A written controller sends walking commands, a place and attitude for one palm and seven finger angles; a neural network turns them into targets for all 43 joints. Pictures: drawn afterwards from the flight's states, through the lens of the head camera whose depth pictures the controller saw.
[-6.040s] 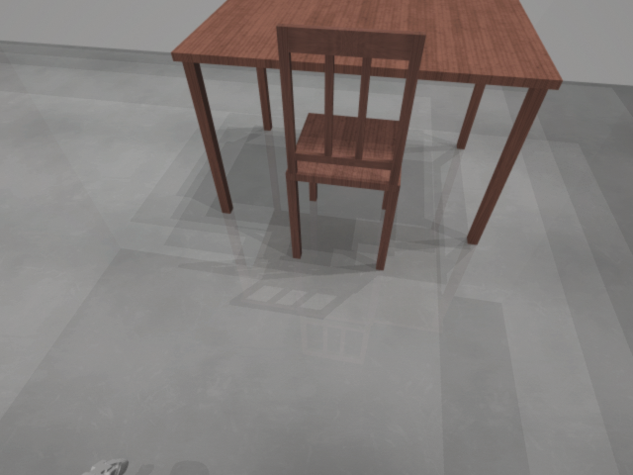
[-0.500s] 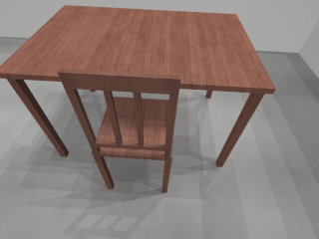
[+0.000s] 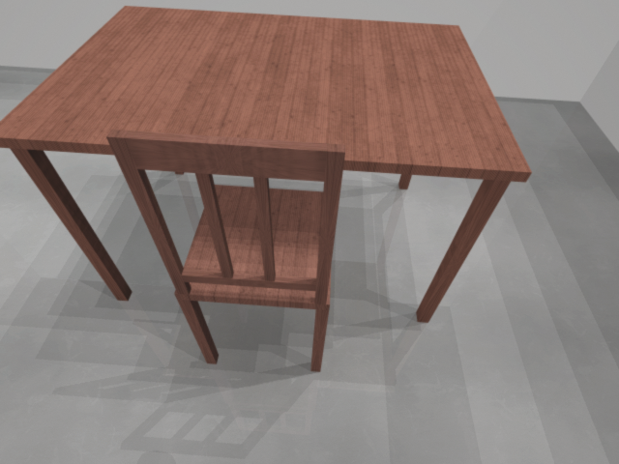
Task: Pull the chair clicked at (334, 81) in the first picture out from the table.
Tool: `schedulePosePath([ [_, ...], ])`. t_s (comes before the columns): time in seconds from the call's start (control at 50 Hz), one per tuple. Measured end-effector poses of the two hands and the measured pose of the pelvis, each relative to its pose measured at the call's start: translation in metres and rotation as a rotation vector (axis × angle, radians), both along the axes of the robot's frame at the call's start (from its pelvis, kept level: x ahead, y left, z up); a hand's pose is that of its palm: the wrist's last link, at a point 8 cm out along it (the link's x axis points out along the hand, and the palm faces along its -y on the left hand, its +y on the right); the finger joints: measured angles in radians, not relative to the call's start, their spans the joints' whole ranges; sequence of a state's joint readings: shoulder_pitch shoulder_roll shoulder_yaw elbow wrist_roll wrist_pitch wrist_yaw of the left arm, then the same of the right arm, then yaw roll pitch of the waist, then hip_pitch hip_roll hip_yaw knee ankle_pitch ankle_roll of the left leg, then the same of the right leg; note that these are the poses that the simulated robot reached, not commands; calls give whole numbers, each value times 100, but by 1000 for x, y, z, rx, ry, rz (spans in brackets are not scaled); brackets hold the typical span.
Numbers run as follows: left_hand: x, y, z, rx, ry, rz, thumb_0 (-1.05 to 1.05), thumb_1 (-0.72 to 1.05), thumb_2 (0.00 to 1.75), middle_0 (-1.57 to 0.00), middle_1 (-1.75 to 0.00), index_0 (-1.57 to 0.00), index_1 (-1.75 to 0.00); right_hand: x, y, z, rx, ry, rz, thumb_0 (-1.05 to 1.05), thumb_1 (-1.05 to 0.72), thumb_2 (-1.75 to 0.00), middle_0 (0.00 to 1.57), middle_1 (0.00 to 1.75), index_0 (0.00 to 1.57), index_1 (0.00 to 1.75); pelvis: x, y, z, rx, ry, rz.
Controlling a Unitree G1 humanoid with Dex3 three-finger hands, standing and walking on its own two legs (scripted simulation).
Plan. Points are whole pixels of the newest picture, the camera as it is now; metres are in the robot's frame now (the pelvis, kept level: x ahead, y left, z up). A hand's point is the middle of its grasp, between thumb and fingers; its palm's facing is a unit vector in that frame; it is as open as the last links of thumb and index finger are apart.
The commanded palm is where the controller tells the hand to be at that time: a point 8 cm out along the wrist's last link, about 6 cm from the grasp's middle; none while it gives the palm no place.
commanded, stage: shuffle to correct the standing spot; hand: left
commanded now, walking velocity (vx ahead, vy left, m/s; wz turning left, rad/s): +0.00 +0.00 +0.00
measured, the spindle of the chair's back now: (217, 230) +0.53 +0.22 -0.09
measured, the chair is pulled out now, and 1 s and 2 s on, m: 0.00 0.00 0.00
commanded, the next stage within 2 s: come to a stop and stand still in 0.52 s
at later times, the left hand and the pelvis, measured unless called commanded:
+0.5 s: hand out of the picture +0.00 +0.18 -0.19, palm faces +0.06 -0.99 -0.14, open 7.4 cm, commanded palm none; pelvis +0.05 +0.02 -0.01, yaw -1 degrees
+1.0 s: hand out of the picture +0.15 +0.20 -0.19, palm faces +0.09 -0.98 -0.19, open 7.3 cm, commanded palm none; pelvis +0.10 +0.02 -0.01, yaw +1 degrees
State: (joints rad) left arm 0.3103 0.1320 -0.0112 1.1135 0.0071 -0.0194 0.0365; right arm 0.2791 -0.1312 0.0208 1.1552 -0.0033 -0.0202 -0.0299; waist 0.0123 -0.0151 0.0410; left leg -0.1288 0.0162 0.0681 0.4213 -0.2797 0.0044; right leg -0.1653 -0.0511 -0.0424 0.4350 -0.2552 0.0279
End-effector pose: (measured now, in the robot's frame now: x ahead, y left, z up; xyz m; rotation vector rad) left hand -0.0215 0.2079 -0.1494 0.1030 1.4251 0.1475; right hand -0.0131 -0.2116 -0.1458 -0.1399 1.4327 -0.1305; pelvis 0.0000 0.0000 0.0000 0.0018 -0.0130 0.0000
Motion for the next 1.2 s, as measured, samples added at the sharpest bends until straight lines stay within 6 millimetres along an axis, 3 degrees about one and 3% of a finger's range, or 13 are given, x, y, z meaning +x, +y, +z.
schedulePosePath([
  [0.3,0,1,-6,-9,15,25,1,91,90,-20,-30,-20,-30,1,2,-5,7,27,0,0,-91,-89,20,30,20,30,13,1,-7,-5,4,5],
  [0.48,9,18,-18,-26,86,46,1,91,90,-20,-30,-19,-30,29,14,-6,-31,4,-4,0,-91,-89,20,30,20,30,44,18,-15,-9,15,-5],
  [0.54,34,24,-14,-13,79,18,1,91,90,-20,-30,-19,-30,30,20,-4,-26,3,-22,0,-91,-89,20,30,20,30,54,19,-13,-15,11,-6],
  [0.68,135,35,1,60,-128,-2,2,94,90,-20,-30,-19,-30,22,22,-11,40,143,-21,0,-90,-89,20,30,20,30,85,9,-13,-11,9,24],
  [0.72,155,36,0,91,-196,4,2,94,90,-20,-30,-19,-30,27,17,-19,50,170,-16,0,-90,-89,20,30,20,30,94,4,-20,1,1,40],
  [0.78,168,33,4,102,-222,11,1,93,90,-20,-30,-19,-30,52,8,-22,31,156,-11,0,-90,-89,20,30,20,30,102,4,-18,-6,-10,59],
  [0.9,167,32,2,79,-177,10,0,94,90,-20,-30,-20,-30,128,5,-13,-3,-29,0,0,-91,-89,20,30,20,30,103,9,-10,8,-8,48],
  [0.96,162,40,-7,56,-160,16,0,94,90,-20,-30,-20,-30,153,2,-9,-45,-108,16,1,-93,-89,20,30,20,30,102,17,-15,-2,-22,38],
  [1.08,142,48,-8,43,-118,42,0,92,90,-20,-30,-20,-30,178,11,5,-57,-190,73,1,-93,-89,19,30,20,30,97,25,-9,14,-22,30],
  [1.2,103,38,0,45,-69,52,0,92,90,-20,-30,-19,-30,190,21,4,-4,-232,90,0,-92,-89,20,30,20,30,89,23,-5,8,-13,36],
])
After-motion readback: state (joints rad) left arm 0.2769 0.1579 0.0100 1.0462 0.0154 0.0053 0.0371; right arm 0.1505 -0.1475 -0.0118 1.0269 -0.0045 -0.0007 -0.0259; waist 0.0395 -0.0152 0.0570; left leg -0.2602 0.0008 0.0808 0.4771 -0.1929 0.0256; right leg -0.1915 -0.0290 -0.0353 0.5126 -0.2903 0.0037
